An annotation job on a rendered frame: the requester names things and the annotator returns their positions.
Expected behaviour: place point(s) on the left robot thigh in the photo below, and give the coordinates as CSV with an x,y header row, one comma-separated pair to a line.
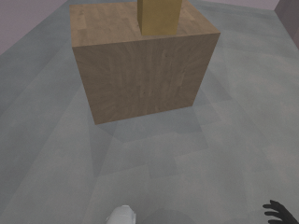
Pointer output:
x,y
122,215

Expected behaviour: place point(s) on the robot right hand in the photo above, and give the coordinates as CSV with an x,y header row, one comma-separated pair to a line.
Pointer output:
x,y
282,213

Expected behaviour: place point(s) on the carton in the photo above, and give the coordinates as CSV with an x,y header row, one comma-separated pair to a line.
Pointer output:
x,y
158,17

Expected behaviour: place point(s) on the pedestal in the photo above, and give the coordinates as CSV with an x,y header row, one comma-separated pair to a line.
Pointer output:
x,y
126,74

